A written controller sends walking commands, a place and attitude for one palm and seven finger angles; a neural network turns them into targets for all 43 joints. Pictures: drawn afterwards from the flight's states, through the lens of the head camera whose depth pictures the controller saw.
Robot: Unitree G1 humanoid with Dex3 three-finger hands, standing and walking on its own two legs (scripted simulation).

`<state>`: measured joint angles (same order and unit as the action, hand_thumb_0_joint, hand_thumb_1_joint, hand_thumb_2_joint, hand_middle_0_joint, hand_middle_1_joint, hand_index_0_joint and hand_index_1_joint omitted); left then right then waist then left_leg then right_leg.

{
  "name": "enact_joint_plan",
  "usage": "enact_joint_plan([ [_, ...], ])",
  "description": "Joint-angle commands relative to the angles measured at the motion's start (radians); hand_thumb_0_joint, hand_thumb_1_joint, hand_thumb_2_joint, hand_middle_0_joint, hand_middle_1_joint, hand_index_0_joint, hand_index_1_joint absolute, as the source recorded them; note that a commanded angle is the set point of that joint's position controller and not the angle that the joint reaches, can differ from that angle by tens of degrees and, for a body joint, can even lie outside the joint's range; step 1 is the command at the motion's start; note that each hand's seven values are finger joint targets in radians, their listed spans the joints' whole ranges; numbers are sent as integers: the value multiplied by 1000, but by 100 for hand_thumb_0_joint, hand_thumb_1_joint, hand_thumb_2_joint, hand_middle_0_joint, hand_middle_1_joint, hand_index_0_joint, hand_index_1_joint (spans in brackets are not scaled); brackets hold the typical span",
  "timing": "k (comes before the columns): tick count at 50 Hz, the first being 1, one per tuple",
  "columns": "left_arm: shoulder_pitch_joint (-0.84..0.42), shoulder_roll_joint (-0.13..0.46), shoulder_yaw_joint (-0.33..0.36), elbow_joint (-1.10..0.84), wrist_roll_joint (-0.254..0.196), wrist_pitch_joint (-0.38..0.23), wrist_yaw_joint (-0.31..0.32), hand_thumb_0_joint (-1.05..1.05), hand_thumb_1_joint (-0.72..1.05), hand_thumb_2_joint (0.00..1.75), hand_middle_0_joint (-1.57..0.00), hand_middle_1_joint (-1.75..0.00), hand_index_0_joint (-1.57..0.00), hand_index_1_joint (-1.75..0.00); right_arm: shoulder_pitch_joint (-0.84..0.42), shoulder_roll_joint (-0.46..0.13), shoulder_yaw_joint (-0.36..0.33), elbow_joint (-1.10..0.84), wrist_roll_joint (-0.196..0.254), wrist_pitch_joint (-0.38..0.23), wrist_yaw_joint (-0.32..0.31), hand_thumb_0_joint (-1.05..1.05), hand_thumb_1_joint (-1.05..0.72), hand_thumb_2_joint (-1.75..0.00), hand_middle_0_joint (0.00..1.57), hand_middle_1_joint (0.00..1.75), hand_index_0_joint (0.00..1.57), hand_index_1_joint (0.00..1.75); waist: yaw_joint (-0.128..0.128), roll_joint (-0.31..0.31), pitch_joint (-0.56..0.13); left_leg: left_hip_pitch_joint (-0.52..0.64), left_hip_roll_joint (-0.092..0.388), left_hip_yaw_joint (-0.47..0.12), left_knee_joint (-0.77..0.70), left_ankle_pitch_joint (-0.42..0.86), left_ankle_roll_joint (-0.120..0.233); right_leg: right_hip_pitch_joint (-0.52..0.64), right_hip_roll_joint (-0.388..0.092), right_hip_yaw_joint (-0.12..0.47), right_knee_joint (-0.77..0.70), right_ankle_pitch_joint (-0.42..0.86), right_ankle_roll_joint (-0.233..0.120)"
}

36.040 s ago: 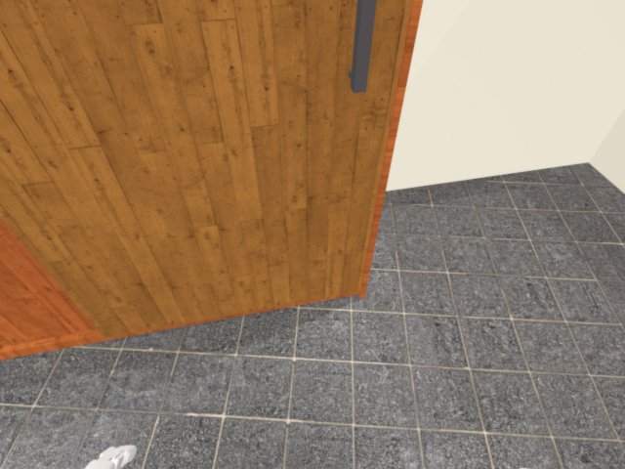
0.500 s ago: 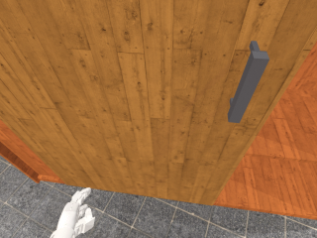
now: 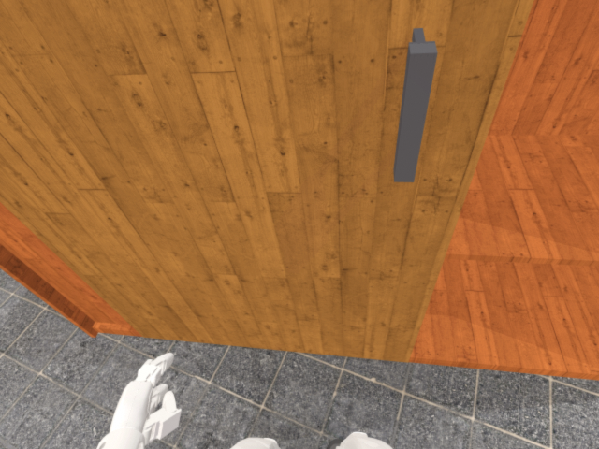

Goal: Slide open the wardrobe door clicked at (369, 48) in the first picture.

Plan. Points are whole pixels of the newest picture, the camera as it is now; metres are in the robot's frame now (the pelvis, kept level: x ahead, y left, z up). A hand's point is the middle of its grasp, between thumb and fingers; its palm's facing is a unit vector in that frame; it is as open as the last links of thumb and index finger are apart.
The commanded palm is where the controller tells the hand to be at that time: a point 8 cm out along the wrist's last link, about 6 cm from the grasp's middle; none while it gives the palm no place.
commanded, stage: step back with the hand held close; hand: right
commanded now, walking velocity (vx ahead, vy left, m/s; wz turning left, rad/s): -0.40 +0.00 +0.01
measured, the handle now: (410, 110) +0.46 -0.12 +0.22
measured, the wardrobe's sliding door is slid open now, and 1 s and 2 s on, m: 0.67 0.67 0.67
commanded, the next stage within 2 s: stop stepping back and stand still in 0.22 s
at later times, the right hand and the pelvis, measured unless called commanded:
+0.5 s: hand out of the picture +0.13 -0.35 +0.19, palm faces +0.28 +0.93 -0.22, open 7.4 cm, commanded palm +0.04 -0.39 +0.20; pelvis -0.14 -0.11 -0.01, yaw +6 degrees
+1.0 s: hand out of the picture -0.08 -0.49 +0.22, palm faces +0.15 +0.92 -0.36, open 7.4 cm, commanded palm -0.11 -0.56 +0.20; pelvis -0.29 -0.29 +0.02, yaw +9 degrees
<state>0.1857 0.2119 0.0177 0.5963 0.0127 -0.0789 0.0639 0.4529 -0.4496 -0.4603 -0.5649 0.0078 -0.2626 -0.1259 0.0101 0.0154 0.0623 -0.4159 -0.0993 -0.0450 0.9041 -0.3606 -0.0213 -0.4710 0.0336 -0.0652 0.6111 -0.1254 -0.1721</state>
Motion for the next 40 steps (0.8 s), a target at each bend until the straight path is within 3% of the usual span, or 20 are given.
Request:
enact_joint_plan([
  [1,-85,142,64,-147,7,-65,-7,0,90,90,-20,-30,-20,-30,-30,-159,-138,-209,37,-52,-15,0,-90,-90,20,30,20,30,-39,-128,-170,175,-21,30,231,-129,22,-44,-317,359,-526,-464,226],
  [10,-22,104,55,-57,14,-106,-28,0,90,90,-20,-30,-20,-30,-33,-152,-61,-227,70,-46,-9,0,-90,-90,20,30,20,30,-50,-268,-369,246,-5,164,-559,-169,98,486,-159,105,-449,84,382],
  [12,17,88,46,-19,-23,-90,-30,0,90,90,-20,-30,-20,-30,-81,-186,-59,-216,65,-69,-7,0,-90,-90,20,30,20,30,-9,125,-301,-69,291,-33,-775,139,184,609,-65,122,235,-74,294],
  [15,-91,60,3,-88,1,-119,-25,0,90,90,-20,-30,-20,-30,-144,-306,-188,-285,79,-90,-1,0,-90,-90,20,30,20,30,-25,149,-173,49,433,43,-558,662,216,153,-3,141,542,-391,227],
  [17,-100,121,34,-77,-28,-91,-5,0,90,90,-20,-30,-20,-30,-220,-194,-89,-167,60,-35,39,0,-90,-90,20,30,20,30,44,253,-94,25,265,112,-233,638,89,296,5,152,63,59,179],
  [19,-123,141,30,-92,-19,-103,-11,0,90,90,-20,-30,-20,-30,-186,-167,-79,-191,78,15,57,0,-90,-90,20,30,20,30,13,-346,-156,17,-32,51,264,-314,18,290,-273,624,-374,212,131],
  [21,-117,143,24,-72,-11,-120,-37,0,90,90,-20,-30,-20,-30,-353,-245,-119,-241,53,-11,36,0,-90,-90,20,30,20,30,-21,-321,-73,185,-60,34,304,-285,52,-39,-227,556,-635,-757,289],
  [23,-165,137,55,-126,11,-129,-59,0,90,90,-20,-30,-20,-30,-215,-267,-181,-271,56,16,29,0,-90,-90,20,30,20,30,-106,-491,-132,338,-139,212,225,-282,69,-133,-107,311,-792,-667,693],
  [25,-108,115,107,-112,11,-123,-80,0,90,90,-20,-30,-20,-30,-6,-215,-158,-302,53,4,19,0,-90,-90,20,30,20,30,-182,-356,-186,547,-25,255,-170,-360,191,-221,161,-115,-140,-402,776],
  [26,-41,103,100,-110,-50,-98,-98,0,90,90,-20,-30,-20,-30,181,-211,-147,-287,40,-21,10,0,-90,-90,20,30,20,30,-160,417,-146,-62,371,-149,-506,-323,329,80,158,40,1097,-479,473],
  [27,-119,98,102,-136,-67,-79,-94,0,90,90,-20,-30,-20,-30,92,-114,-67,-367,49,11,40,0,-90,-90,20,30,20,30,-34,542,-63,-475,529,-410,-565,-166,348,-53,39,447,1615,-563,32],
  [28,-92,10,96,-109,-74,-105,-94,0,90,90,-20,-30,-20,-30,-64,-174,-136,-419,90,25,87,0,-90,-90,20,30,20,30,35,387,-147,-480,515,-272,-580,-218,287,-69,25,486,1592,-521,-408],
  [29,-99,-10,32,-202,-52,-118,-86,0,90,90,-20,-30,-20,-30,-249,-476,-281,-645,137,-26,121,0,-90,-90,20,30,20,30,76,108,-220,-319,537,-219,-538,-342,81,-70,-86,362,1329,-382,-313],
  [30,-14,-11,-16,-149,37,-86,-81,0,90,90,-20,-30,-20,-30,-222,-455,-285,-412,104,-60,121,0,-90,-90,20,30,20,30,61,-79,-215,-290,395,90,-471,-315,-82,32,-124,141,860,-273,103],
  [32,-17,122,51,-103,36,-57,-86,0,90,90,-20,-30,-20,-30,-299,-240,-140,-193,15,20,54,0,-90,-90,20,30,20,30,52,-169,-106,-446,244,191,-188,-500,95,165,-44,97,312,-416,662],
  [33,-26,141,68,-94,5,-51,-52,0,90,90,-20,-30,-20,-30,-459,-209,-69,-192,20,40,59,0,-90,-90,20,30,20,30,62,-154,56,-369,197,237,38,-459,98,68,-61,70,45,-459,286],
  [34,55,180,67,-68,13,-74,-44,0,90,90,-20,-30,-20,-30,-553,-279,-132,-139,23,33,40,0,-90,-90,20,30,20,30,82,-507,26,-378,57,253,495,-358,44,68,-131,272,-214,-536,173],
  [35,66,168,66,-88,22,-89,-60,0,90,90,-20,-30,-20,-30,-710,-303,-104,-243,18,4,51,0,-90,-90,20,30,20,30,59,-631,117,-441,12,139,770,-365,-11,-138,-317,749,-471,-844,-240],
  [36,-33,202,93,-111,10,-125,-65,0,90,90,-20,-30,-20,-30,-720,-389,-192,-186,6,-20,44,0,-90,-90,20,30,20,30,-2,-561,72,-404,31,7,917,-224,-16,-306,-440,984,-602,-1056,-96],
  [40,-119,119,93,-129,28,-111,-112,0,90,90,-20,-30,-20,-30,-524,-198,-15,-332,21,23,76,0,-90,-90,20,30,20,30,-30,-507,8,-227,-24,95,583,2,19,-83,-185,506,-494,-794,379],
])
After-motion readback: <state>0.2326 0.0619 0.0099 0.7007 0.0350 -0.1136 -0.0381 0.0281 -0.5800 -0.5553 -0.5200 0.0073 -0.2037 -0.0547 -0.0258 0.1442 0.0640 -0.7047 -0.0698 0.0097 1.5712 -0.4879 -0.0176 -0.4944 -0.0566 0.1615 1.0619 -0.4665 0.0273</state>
